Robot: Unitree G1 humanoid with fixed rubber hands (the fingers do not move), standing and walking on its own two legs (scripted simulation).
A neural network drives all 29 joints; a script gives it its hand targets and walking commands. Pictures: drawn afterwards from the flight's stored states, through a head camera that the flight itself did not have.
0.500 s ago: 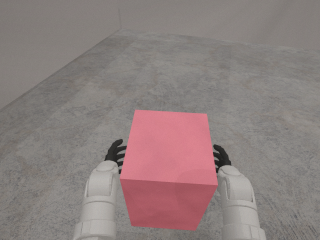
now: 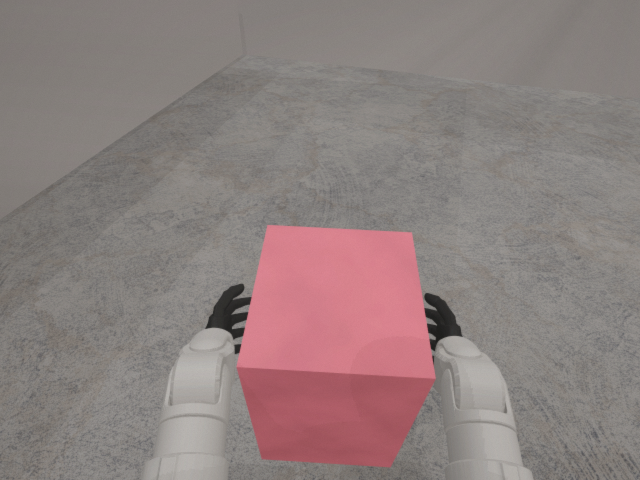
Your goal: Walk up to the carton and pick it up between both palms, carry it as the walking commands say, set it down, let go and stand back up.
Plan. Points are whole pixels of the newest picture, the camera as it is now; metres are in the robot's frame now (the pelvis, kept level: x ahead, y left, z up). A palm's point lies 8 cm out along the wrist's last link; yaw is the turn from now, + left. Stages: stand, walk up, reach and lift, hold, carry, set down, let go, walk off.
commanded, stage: reach and lift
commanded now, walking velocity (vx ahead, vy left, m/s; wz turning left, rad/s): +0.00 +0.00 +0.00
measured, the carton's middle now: (332, 352) +0.32 +0.00 -0.02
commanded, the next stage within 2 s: hold in 0.30 s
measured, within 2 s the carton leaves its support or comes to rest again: neither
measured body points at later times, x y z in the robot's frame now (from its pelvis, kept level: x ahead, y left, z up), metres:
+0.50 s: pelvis -0.01 +0.00 +0.00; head -0.06 -0.01 +0.45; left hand +0.29 +0.15 +0.04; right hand +0.29 -0.14 +0.04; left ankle +0.00 +0.14 -0.75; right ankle +0.02 -0.13 -0.75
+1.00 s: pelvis -0.01 +0.00 +0.00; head -0.06 -0.01 +0.44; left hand +0.29 +0.15 +0.04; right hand +0.29 -0.14 +0.04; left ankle +0.00 +0.14 -0.75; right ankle +0.02 -0.13 -0.75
